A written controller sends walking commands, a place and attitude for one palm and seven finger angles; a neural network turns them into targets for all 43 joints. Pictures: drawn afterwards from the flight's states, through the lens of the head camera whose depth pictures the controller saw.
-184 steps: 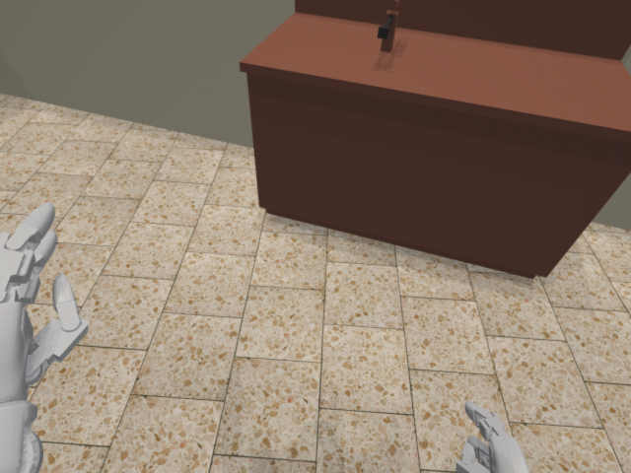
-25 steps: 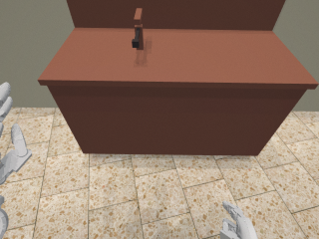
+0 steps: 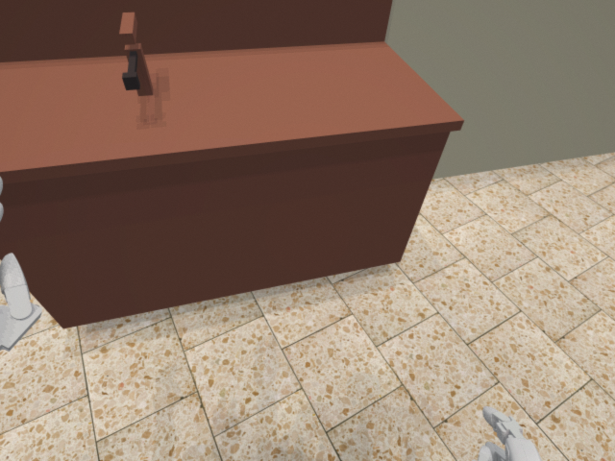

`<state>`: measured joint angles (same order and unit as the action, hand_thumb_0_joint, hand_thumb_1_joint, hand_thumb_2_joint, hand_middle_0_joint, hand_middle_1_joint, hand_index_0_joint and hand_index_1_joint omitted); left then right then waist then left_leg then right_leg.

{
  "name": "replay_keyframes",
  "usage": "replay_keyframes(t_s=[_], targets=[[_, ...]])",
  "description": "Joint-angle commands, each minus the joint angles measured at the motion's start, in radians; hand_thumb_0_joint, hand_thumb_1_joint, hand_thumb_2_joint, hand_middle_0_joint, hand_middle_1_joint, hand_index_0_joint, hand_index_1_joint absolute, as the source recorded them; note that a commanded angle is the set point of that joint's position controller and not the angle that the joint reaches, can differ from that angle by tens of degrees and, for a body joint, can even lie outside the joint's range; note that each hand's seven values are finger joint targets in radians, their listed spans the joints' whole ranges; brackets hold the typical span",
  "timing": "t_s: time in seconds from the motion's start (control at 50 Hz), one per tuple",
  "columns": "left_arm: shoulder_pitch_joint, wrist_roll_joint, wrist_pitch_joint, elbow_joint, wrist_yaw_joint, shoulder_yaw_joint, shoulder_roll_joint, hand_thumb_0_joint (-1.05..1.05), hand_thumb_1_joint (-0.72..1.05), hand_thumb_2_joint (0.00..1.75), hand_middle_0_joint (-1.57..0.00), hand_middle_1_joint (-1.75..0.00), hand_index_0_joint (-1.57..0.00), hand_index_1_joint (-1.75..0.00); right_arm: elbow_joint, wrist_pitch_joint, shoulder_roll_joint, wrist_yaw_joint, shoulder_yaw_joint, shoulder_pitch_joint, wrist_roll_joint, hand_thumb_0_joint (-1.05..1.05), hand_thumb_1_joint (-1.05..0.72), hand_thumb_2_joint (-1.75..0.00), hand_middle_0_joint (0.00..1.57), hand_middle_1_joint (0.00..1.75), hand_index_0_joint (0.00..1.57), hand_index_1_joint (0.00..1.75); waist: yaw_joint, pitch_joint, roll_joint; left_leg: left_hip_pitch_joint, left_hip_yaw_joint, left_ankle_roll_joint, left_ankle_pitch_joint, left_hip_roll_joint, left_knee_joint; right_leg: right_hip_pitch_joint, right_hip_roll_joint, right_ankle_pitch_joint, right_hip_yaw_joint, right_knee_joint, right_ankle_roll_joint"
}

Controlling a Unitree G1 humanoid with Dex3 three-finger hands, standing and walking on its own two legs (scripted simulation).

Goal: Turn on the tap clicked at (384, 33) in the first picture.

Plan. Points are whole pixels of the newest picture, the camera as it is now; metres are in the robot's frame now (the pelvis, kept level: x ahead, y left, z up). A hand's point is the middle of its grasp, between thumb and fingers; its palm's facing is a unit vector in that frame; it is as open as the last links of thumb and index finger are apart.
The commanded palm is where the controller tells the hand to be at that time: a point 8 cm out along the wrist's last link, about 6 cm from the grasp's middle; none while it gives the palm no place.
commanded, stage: take the last steps up to it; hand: left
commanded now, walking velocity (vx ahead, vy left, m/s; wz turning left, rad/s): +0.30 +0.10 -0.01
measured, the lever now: (131, 81) +0.82 +0.42 +0.08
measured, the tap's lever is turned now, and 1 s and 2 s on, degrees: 0 0 0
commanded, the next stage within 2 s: come to a stop and stand still in 1.82 s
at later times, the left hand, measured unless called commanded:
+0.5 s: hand (77, 280) +0.24 +0.24 +0.17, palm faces +0.41 -0.81 -0.42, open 7.4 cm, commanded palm +0.19 +0.28 +0.19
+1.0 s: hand (125, 195) +0.36 +0.24 +0.17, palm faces +0.40 -0.80 -0.44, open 7.4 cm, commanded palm +0.31 +0.28 +0.19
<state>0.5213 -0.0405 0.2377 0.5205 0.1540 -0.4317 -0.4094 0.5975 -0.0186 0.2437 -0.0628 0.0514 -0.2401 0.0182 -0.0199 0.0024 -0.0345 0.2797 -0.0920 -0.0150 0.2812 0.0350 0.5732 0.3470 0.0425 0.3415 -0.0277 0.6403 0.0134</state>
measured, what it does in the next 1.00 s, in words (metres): walks ahead: left foot, then right foot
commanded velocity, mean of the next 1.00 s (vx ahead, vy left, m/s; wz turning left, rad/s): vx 0.30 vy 0.10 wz -0.02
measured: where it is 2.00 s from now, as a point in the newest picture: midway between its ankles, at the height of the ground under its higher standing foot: (277, 425)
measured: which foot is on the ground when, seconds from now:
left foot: down 0.00-0.20, up 0.22-0.52, down 0.54-0.86, up 0.88-1.00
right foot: down 0.00-0.54, up 0.56-0.82, down 0.84-1.00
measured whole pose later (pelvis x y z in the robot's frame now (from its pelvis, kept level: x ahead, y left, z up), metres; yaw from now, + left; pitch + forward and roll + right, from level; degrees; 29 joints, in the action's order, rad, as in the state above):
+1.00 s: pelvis +0.14 +0.00 +0.00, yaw -1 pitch +0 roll +1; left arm 0.45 -0.02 0.23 0.42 0.13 -0.36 -0.32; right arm 0.69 -0.04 0.21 -0.04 0.01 -0.19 0.00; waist 0.01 0.04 0.04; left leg 0.49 -0.05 0.02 0.38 0.05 1.19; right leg 0.27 -0.05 0.30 0.16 0.57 0.05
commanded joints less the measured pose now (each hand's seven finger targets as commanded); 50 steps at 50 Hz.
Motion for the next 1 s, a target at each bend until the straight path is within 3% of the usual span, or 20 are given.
replay_keyframes(t_s=[0.0, 0.12, 0.14, 0.18, 0.2, 0.24, 0.32, 0.46, 0.5, 0.52, 0.54, 0.56, 0.66, 0.8, 0.82, 0.84, 0.86, 0.9, 0.94, 0.98], targets=[[-0.173, 0.04, 0.052, 0.175, 0.012, -0.002, -0.114, 0.0, 0.9, 0.9, -0.2, -0.3, -0.2, -0.3, -0.136, -0.087, 0.077, -0.013, -0.006, 0.124, -0.016, 0.0, -0.9, -0.9, 0.2, 0.3, 0.2, 0.3, 0.005, 0.035, 0.292, 0.106, 0.392, -0.175, 0.363, 0.313, -0.396, 0.079, -0.048, 0.111, 0.027, 0.313, -0.011], [-0.219, 0.06, 0.04, 0.196, 0.026, 0.017, -0.12, 0.0, 0.9, 0.9, -0.2, -0.3, -0.2, -0.3, -0.117, -0.11, 0.091, -0.011, -0.007, 0.119, -0.022, 0.0, -0.9, -0.9, 0.2, 0.3, 0.2, 0.3, 0.018, 0.014, 0.27, 0.202, 0.157, -0.077, 0.391, 0.169, -0.235, -0.222, -0.037, 0.095, 0.163, -0.141, -0.008], [-0.214, 0.06, 0.041, 0.174, 0.026, 0.003, -0.126, 0.0, 0.9, 0.9, -0.2, -0.3, -0.2, -0.3, -0.114, -0.105, 0.081, -0.009, -0.01, 0.113, -0.025, 0.0, -0.9, -0.9, 0.2, 0.3, 0.2, 0.3, 0.018, 0.008, 0.199, 0.238, 0.124, -0.056, 0.369, 0.138, -0.139, -0.262, -0.076, 0.112, 0.098, -0.213, 0.017], [-0.228, 0.047, 0.04, 0.139, 0.025, -0.039, -0.171, 0.0, 0.9, 0.9, -0.2, -0.3, -0.2, -0.3, -0.115, -0.089, 0.049, -0.005, -0.009, 0.12, -0.023, 0.0, -0.9, -0.9, 0.2, 0.3, 0.2, 0.3, 0.022, 0.025, -0.167, 0.418, -0.003, 0.013, 0.257, -0.012, 0.341, -0.256, -0.39, 0.344, -0.461, -0.461, 0.182], [-0.256, 0.036, 0.043, 0.124, 0.028, -0.05, -0.178, 0.0, 0.9, 0.9, -0.2, -0.3, -0.2, -0.3, -0.106, -0.092, 0.081, -0.001, -0.001, 0.143, -0.028, 0.0, -0.9, -0.9, 0.2, 0.3, 0.2, 0.3, 0.028, 0.038, -0.132, 0.455, 0.073, 0.028, 0.222, 0.014, 0.517, -0.221, -0.481, 0.343, -0.538, -0.522, 0.224], [-0.187, 0.033, 0.046, 0.076, 0.016, -0.046, -0.148, 0.0, 0.9, 0.9, -0.2, -0.3, -0.2, -0.3, -0.096, -0.09, 0.066, 0.004, -0.005, 0.119, -0.021, 0.0, -0.9, -0.9, 0.2, 0.3, 0.2, 0.3, 0.011, 0.024, -0.073, 0.448, 0.136, 0.034, 0.103, 0.054, 0.576, -0.211, -0.438, 0.198, -0.448, -0.48, 0.232], [-0.111, 0.025, 0.067, 0.051, 0.01, -0.033, -0.113, 0.0, 0.9, 0.9, -0.2, -0.3, -0.2, -0.3, -0.095, -0.065, 0.046, 0.003, -0.024, 0.128, -0.015, 0.0, -0.9, -0.9, 0.2, 0.3, 0.2, 0.3, 0.013, -0.029, -0.083, 0.34, 0.061, 0.036, 0.037, 0.076, 0.332, -0.257, -0.332, -0.257, -0.102, -0.361, 0.16], [-0.142, 0.026, 0.057, 0.21, 0.031, -0.029, -0.128, 0.0, 0.9, 0.9, -0.2, -0.3, -0.2, -0.3, -0.126, -0.105, 0.054, -0.011, 0.005, 0.114, -0.025, 0.0, -0.9, -0.9, 0.2, 0.3, 0.2, 0.3, 0.029, -0.097, -0.087, -0.044, -0.095, 0.005, -0.083, -0.011, -0.091, -0.207, -0.254, -0.221, -0.037, -0.229, 0.097], [-0.151, 0.022, 0.067, 0.255, 0.034, -0.036, -0.135, 0.0, 0.9, 0.9, -0.2, -0.3, -0.2, -0.3, -0.128, -0.112, 0.083, -0.022, 0.023, 0.082, -0.016, 0.0, -0.9, -0.9, 0.2, 0.3, 0.2, 0.3, -0.001, -0.144, 0.105, -0.25, 0.025, -0.042, -0.126, 0.068, -0.17, -0.086, -0.188, -0.246, 0.024, 0.028, 0.039], [-0.155, 0.022, 0.073, 0.295, 0.037, -0.039, -0.133, 0.0, 0.9, 0.9, -0.2, -0.3, -0.2, -0.3, -0.133, -0.109, 0.105, -0.018, 0.031, 0.083, -0.014, 0.0, -0.9, -0.9, 0.2, 0.3, 0.2, 0.3, -0.003, -0.187, 0.297, -0.397, 0.258, -0.12, -0.264, 0.243, -0.176, 0.108, -0.095, 0.014, 0.117, 0.248, -0.011], [-0.17, 0.031, 0.081, 0.29, 0.038, -0.035, -0.144, 0.0, 0.9, 0.9, -0.2, -0.3, -0.2, -0.3, -0.144, -0.109, 0.092, -0.013, 0.024, 0.09, -0.016, 0.0, -0.9, -0.9, 0.2, 0.3, 0.2, 0.3, 0.004, -0.158, 0.327, -0.381, 0.419, -0.192, -0.356, 0.345, -0.241, 0.215, -0.058, 0.278, 0.105, 0.429, -0.015], [-0.14, 0.034, 0.078, 0.206, 0.034, -0.064, -0.175, 0.0, 0.9, 0.9, -0.2, -0.3, -0.2, -0.3, -0.117, -0.111, 0.077, -0.014, 0.012, 0.103, -0.025, 0.0, -0.9, -0.9, 0.2, 0.3, 0.2, 0.3, 0.0, -0.12, 0.316, -0.284, 0.449, -0.227, -0.222, 0.375, -0.284, 0.244, -0.089, 0.271, 0.062, 0.53, -0.011], [-0.063, 0.02, 0.076, 0.256, 0.019, -0.04, -0.107, 0.0, 0.9, 0.9, -0.2, -0.3, -0.2, -0.3, -0.099, -0.131, 0.072, 0.005, 0.015, 0.096, -0.004, 0.0, -0.9, -0.9, 0.2, 0.3, 0.2, 0.3, 0.016, -0.084, 0.27, -0.159, 0.148, -0.17, -0.215, 0.255, -0.248, 0.171, -0.122, 0.09, 0.12, 0.301, -0.026], [-0.054, 0.018, 0.035, 0.099, 0.015, -0.055, -0.115, 0.0, 0.9, 0.9, -0.2, -0.3, -0.2, -0.3, -0.104, -0.11, 0.066, -0.009, -0.001, 0.115, -0.005, 0.0, -0.9, -0.9, 0.2, 0.3, 0.2, 0.3, 0.023, -0.098, 0.14, 0.027, 0.013, -0.082, -0.053, 0.197, -0.047, -0.212, -0.067, -0.074, 0.197, -0.152, -0.02], [-0.085, 0.024, 0.032, 0.089, 0.015, -0.054, -0.125, 0.0, 0.9, 0.9, -0.2, -0.3, -0.2, -0.3, -0.101, -0.101, 0.055, -0.009, -0.001, 0.112, -0.006, 0.0, -0.9, -0.9, 0.2, 0.3, 0.2, 0.3, 0.025, -0.111, -0.001, 0.118, -0.025, -0.059, 0.016, 0.142, 0.15, -0.29, -0.16, -0.044, 0.047, -0.226, 0.023], [-0.097, 0.031, 0.028, 0.069, 0.016, -0.074, -0.159, 0.0, 0.9, 0.9, -0.2, -0.3, -0.2, -0.3, -0.113, -0.092, 0.037, -0.006, -0.003, 0.117, -0.008, 0.0, -0.9, -0.9, 0.2, 0.3, 0.2, 0.3, 0.022, -0.113, -0.264, 0.332, -0.066, -0.014, 0.188, 0.014, 0.426, -0.386, -0.369, -0.052, -0.36, -0.331, 0.127], [-0.132, 0.017, 0.029, 0.076, 0.018, -0.095, -0.174, 0.0, 0.9, 0.9, -0.2, -0.3, -0.2, -0.3, -0.124, -0.096, 0.052, 0.001, -0.003, 0.152, -0.013, 0.0, -0.9, -0.9, 0.2, 0.3, 0.2, 0.3, 0.036, -0.087, -0.28, 0.447, 0.042, 0.008, 0.258, -0.003, 0.625, -0.382, -0.499, -0.08, -0.545, -0.4, 0.191], [-0.218, 0.016, 0.046, 0.107, 0.0, -0.071, -0.163, 0.0, 0.9, 0.9, -0.2, -0.3, -0.2, -0.3, -0.094, -0.099, 0.068, 0.014, 0.01, 0.143, -0.01, 0.0, -0.9, -0.9, 0.2, 0.3, 0.2, 0.3, 0.013, -0.036, -0.165, 0.451, 0.138, 0.021, 0.144, 0.055, 0.709, -0.289, -0.477, 0.004, -0.465, -0.411, 0.191], [-0.141, 0.026, 0.07, 0.122, 0.002, -0.06, -0.143, 0.0, 0.9, 0.9, -0.2, -0.3, -0.2, -0.3, -0.079, -0.083, 0.052, 0.011, -0.01, 0.143, -0.015, 0.0, -0.9, -0.9, 0.2, 0.3, 0.2, 0.3, 0.017, -0.035, -0.039, 0.439, 0.117, 0.035, 0.073, 0.078, 0.68, -0.283, -0.414, -0.239, -0.229, -0.355, 0.178], [-0.131, 0.03, 0.076, 0.124, 0.004, -0.04, -0.125, 0.0, 0.9, 0.9, -0.2, -0.3, -0.2, -0.3, -0.08, -0.07, 0.049, 0.012, -0.016, 0.148, -0.019, 0.0, -0.9, -0.9, 0.2, 0.3, 0.2, 0.3, 0.012, -0.04, -0.042, 0.408, 0.086, 0.037, 0.016, 0.074, 0.601, -0.257, -0.369, -0.377, -0.08, -0.342, 0.146]])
